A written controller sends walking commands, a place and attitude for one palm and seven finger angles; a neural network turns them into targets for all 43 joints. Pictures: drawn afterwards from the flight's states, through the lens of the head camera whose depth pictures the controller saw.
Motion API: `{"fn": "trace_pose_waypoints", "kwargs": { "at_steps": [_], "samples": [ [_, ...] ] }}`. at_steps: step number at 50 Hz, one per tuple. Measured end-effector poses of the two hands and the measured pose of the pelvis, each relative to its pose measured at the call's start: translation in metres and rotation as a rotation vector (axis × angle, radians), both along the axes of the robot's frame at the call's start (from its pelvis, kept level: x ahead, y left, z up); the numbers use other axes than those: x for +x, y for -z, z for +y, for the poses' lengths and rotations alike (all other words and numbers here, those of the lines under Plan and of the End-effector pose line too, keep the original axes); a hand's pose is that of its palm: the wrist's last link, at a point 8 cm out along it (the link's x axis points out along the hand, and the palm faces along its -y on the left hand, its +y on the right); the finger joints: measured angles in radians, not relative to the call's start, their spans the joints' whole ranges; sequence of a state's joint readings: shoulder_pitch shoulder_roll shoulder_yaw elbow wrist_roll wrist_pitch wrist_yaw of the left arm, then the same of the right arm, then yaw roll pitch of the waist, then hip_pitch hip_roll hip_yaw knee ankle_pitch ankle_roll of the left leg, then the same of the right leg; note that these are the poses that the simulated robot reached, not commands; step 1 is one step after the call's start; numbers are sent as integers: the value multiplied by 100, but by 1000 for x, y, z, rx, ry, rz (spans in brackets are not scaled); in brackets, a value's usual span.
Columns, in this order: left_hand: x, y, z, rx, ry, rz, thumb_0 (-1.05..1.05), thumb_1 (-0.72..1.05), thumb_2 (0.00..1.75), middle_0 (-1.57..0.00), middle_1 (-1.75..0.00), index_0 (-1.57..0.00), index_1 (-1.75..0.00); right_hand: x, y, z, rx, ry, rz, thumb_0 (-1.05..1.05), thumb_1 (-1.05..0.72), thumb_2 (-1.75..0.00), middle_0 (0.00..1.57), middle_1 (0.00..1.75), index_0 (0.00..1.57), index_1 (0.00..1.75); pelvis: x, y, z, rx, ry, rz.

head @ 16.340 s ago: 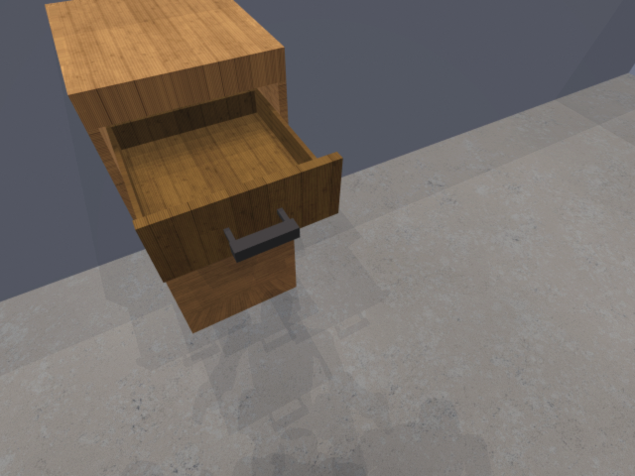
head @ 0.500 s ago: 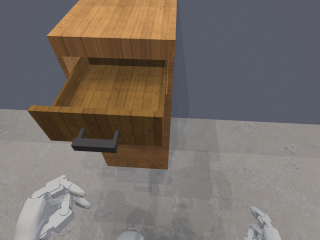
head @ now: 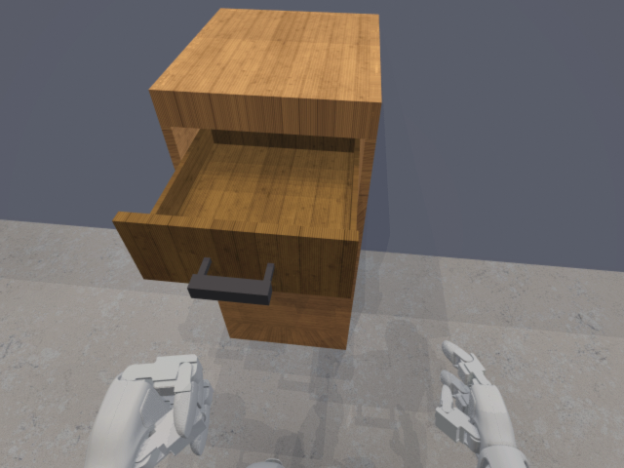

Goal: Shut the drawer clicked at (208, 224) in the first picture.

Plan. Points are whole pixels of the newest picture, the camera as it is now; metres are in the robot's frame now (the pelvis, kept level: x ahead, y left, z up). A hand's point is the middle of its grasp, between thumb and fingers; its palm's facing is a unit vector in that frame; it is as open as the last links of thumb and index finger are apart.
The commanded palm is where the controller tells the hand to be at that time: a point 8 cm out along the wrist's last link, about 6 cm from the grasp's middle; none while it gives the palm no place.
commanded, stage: raise the hand and make a fist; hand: left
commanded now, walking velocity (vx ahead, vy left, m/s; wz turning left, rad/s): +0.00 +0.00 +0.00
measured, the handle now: (234, 277) +0.37 +0.16 +0.03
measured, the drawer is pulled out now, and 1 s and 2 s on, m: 0.25 0.25 0.25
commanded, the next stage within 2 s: bring the fist close to the handle in 0.50 s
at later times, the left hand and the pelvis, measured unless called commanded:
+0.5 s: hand (207, 406) +0.16 +0.12 +0.12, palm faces +0.02 -1.00 -0.08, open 3.3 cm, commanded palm +0.11 +0.17 +0.13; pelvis +0.01 -0.03 +0.01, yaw +0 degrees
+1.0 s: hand (228, 398) +0.18 +0.11 +0.09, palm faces -0.02 -1.00 -0.06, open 3.3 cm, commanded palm +0.15 +0.16 +0.09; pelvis +0.02 -0.05 +0.00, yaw +1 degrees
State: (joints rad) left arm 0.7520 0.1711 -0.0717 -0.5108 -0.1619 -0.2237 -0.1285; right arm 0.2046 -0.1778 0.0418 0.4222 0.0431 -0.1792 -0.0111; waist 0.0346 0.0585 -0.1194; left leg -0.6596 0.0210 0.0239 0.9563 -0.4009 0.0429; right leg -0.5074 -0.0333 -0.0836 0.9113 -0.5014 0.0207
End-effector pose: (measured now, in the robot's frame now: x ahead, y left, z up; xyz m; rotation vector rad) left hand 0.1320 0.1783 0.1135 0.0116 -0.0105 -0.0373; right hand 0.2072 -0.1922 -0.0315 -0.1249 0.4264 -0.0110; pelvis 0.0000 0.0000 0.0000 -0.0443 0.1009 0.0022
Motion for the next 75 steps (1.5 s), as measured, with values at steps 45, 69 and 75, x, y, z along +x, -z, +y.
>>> {"fn": "trace_pose_waypoints", "kwargs": {
  "at_steps": [45,69,75],
  "samples": [
    [19,13,-15,54,-36,53,2,90,90,-140,-160,-139,-159,-4,18,-79,-38,96,89,2,-90,-89,20,30,20,30,18,-7,-47,36,-9,18],
    [57,61,-14,34,5,24,2,90,90,-140,-160,-140,-159,-41,57,-75,-75,128,227,2,-90,-89,20,30,21,30,1,18,-34,22,11,104],
    [73,75,-14,24,15,32,2,90,90,-140,-160,-140,-159,-46,65,-71,-85,130,249,2,-90,-89,21,30,21,30,0,25,-29,18,16,128]
  ]
}}
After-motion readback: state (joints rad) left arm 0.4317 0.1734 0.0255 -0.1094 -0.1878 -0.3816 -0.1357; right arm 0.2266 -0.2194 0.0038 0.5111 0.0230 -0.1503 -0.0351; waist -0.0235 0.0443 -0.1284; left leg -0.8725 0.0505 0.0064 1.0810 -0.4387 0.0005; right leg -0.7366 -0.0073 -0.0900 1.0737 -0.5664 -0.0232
